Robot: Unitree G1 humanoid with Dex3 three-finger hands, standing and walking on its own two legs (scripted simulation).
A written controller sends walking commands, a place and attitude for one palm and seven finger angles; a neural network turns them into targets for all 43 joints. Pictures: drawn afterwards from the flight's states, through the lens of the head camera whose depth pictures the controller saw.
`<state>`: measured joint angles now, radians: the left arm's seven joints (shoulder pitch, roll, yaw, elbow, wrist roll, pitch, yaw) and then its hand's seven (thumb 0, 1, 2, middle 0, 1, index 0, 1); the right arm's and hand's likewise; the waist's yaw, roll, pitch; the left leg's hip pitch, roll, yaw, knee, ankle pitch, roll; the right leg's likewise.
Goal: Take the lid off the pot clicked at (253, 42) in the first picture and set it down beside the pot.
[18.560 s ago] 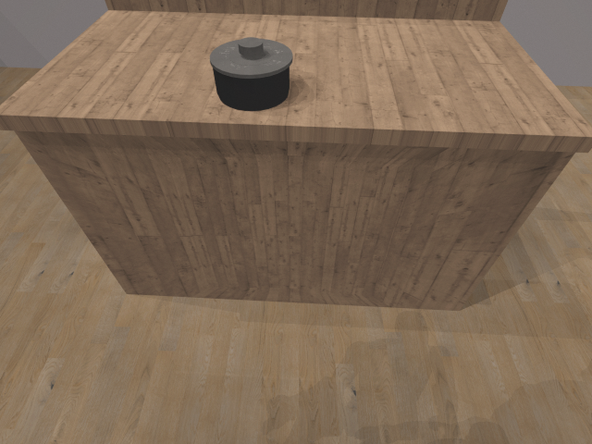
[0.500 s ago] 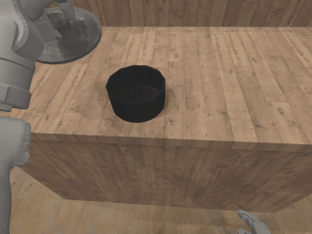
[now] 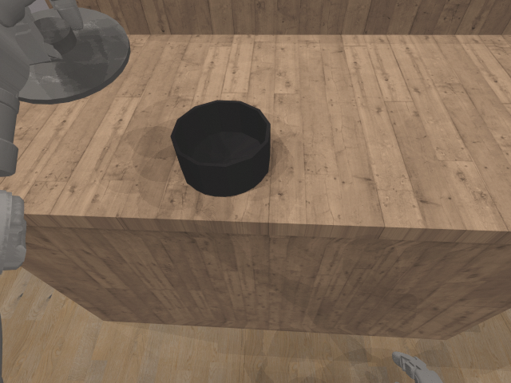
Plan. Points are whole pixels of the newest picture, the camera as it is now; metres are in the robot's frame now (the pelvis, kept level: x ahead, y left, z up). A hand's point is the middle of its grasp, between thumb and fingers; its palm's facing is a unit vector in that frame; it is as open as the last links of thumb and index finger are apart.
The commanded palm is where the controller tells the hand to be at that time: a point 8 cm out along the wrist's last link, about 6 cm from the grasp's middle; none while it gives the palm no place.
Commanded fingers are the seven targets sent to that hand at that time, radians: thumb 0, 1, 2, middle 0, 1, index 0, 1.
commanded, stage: move the lid sideways beside the pot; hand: left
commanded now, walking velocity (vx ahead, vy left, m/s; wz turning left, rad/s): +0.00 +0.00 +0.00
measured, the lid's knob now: (51, 36) +0.49 +0.27 +0.29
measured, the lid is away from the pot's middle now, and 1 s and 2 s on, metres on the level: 0.20 0.22 0.23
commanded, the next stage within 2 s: lower the lid onto the table in 0.40 s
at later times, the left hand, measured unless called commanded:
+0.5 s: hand (30, 36) +0.47 +0.28 +0.30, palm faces -0.14 -0.06 -0.99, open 8.2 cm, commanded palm +0.45 +0.28 +0.37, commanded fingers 0.00 0.62 1.07 -0.76 -0.96 -0.74 -0.95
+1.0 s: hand (41, 63) +0.45 +0.28 +0.27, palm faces -0.19 -0.11 -0.98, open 8.2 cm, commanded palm +0.44 +0.29 +0.34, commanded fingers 0.00 0.62 1.07 -0.76 -0.96 -0.74 -0.95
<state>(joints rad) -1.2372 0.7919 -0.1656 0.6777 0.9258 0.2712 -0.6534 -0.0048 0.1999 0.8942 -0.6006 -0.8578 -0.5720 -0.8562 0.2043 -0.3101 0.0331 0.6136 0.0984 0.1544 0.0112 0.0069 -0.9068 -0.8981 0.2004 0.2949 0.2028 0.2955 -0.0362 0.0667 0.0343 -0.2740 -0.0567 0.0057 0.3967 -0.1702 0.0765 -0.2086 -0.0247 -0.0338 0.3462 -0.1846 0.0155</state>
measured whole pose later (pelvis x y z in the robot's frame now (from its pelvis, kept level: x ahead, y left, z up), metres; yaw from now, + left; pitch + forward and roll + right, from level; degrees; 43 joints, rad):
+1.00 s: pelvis +0.01 -0.01 +0.00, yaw +0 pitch +3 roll -1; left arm -1.17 0.83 -0.13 0.74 0.93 0.26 -0.64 0.00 0.20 0.89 -0.60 -0.86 -0.57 -0.85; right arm 0.23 -0.32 0.03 0.62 0.11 0.15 0.00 0.01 -0.91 -0.90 0.20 0.29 0.20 0.30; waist -0.05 0.06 0.05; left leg -0.27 -0.04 -0.01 0.42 -0.19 0.06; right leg -0.20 0.00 -0.05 0.35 -0.20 0.00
